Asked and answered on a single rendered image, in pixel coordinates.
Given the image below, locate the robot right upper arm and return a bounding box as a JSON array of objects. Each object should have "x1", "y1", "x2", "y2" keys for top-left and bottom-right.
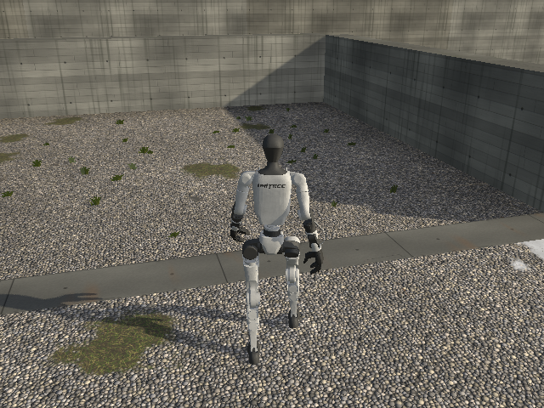
[{"x1": 290, "y1": 172, "x2": 311, "y2": 221}]

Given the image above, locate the robot left upper arm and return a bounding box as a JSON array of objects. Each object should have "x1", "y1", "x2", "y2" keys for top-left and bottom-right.
[{"x1": 234, "y1": 171, "x2": 255, "y2": 215}]

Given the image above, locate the left robot hand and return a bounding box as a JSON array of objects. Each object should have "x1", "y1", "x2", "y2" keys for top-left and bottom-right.
[{"x1": 230, "y1": 227, "x2": 250, "y2": 242}]

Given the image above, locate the robot left forearm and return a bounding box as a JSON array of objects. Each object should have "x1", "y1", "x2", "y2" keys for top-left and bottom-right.
[{"x1": 230, "y1": 204, "x2": 243, "y2": 231}]

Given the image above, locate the right robot hand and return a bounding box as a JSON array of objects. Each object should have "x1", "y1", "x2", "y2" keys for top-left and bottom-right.
[{"x1": 303, "y1": 249, "x2": 324, "y2": 275}]

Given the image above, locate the robot left foot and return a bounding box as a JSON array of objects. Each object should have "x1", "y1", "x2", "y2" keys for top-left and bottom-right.
[{"x1": 247, "y1": 341, "x2": 260, "y2": 365}]

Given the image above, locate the robot right forearm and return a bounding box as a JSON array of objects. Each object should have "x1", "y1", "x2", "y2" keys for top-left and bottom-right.
[{"x1": 303, "y1": 208, "x2": 321, "y2": 252}]

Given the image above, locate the robot right shin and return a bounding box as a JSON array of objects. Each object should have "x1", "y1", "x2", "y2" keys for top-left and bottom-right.
[{"x1": 287, "y1": 268, "x2": 299, "y2": 317}]

